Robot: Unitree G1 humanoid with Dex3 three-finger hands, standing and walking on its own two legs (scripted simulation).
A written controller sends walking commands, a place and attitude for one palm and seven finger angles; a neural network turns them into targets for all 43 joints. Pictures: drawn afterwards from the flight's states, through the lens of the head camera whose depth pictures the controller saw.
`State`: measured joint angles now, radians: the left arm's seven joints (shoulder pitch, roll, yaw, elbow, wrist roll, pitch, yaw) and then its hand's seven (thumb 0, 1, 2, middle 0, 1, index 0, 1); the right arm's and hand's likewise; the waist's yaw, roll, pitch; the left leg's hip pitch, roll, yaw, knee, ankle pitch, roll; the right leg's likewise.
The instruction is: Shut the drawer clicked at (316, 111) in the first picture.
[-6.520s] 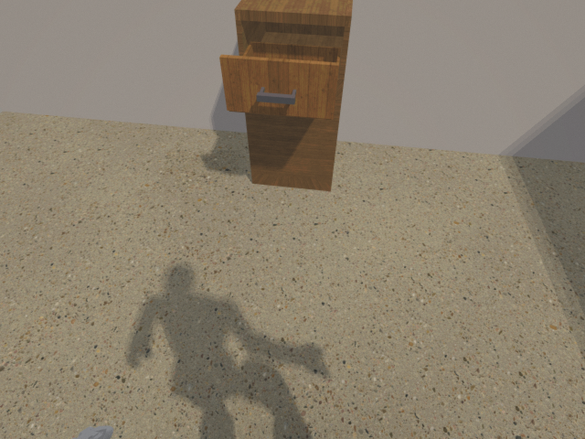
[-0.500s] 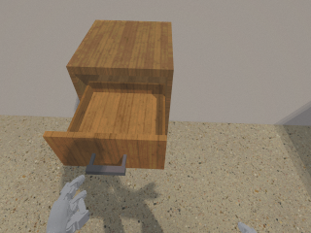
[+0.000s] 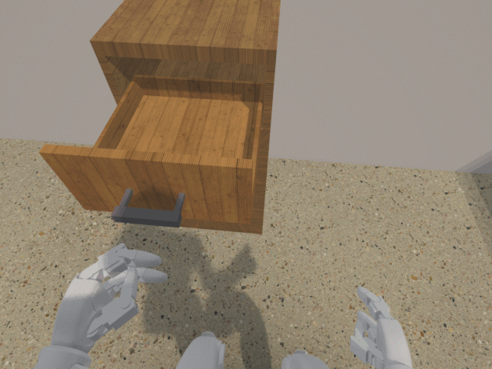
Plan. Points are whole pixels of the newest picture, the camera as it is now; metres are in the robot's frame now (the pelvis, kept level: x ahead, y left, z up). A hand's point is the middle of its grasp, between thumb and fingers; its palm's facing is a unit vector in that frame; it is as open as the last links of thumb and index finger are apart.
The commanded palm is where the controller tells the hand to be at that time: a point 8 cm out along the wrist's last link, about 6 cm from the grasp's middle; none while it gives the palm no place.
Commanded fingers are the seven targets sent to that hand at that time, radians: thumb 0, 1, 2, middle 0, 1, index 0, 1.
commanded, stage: raise the hand and make a fist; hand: left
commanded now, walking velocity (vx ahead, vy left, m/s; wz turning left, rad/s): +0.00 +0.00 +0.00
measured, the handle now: (150, 206) +0.38 +0.21 +0.01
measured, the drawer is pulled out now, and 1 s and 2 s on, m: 0.30 0.30 0.30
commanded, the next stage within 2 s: bring the fist close to the handle in 1.22 s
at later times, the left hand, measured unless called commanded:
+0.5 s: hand (114, 295) +0.20 +0.19 +0.09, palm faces -0.01 -1.00 -0.03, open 3.1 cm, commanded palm +0.16 +0.24 +0.10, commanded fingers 0.00 0.90 0.90 -1.40 -1.60 -1.40 -1.60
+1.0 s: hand (117, 298) +0.19 +0.17 +0.11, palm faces -0.04 -1.00 -0.01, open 3.3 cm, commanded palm +0.16 +0.23 +0.12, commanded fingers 0.00 0.90 0.90 -1.40 -1.60 -1.40 -1.60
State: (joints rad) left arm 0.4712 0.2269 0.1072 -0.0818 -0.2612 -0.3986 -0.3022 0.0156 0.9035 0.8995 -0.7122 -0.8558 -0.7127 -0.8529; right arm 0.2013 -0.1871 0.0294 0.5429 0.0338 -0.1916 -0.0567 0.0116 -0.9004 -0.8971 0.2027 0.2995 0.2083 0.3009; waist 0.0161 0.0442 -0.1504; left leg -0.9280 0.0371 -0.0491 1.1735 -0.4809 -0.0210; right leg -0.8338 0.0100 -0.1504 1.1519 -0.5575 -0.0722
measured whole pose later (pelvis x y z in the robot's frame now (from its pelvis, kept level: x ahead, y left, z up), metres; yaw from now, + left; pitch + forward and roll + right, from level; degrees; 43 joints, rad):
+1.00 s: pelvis +0.03 +0.04 +0.03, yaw -1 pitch +11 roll -2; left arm 0.72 0.17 -0.05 -0.39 -0.16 -0.30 -0.10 0.02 0.90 0.90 -1.40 -1.60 -1.40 -1.60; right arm 0.28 -0.21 0.02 0.42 0.04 -0.11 -0.02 0.01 -0.90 -0.90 0.20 0.30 0.21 0.30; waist 0.00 0.04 -0.15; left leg -0.76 0.01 0.01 1.06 -0.48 0.04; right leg -0.67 -0.02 -0.09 1.01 -0.52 0.00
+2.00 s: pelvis +0.03 +0.02 +0.00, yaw -1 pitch +17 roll -2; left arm 0.45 0.19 0.06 -0.06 -0.20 -0.45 -0.15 0.02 0.90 0.90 -1.40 -1.60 -1.40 -1.60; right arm 0.22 -0.23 -0.01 0.51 0.01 -0.12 -0.03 0.01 -0.90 -0.90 0.20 0.30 0.21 0.30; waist -0.02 0.03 -0.17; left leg -0.96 0.03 -0.01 1.18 -0.52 0.00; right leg -0.87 0.00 -0.11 1.16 -0.59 -0.05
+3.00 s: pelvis +0.02 +0.03 -0.02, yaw -2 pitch +21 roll -3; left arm 0.19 0.19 0.02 0.09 -0.15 -0.43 -0.07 0.02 0.90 0.90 -1.40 -1.60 -1.40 -1.60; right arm 0.19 -0.24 0.02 0.50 0.00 -0.04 -0.01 0.01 -0.90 -0.90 0.20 0.30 0.21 0.30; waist -0.03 0.03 -0.19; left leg -1.11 0.02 -0.01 1.28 -0.55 0.02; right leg -1.01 -0.01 -0.11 1.25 -0.60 -0.03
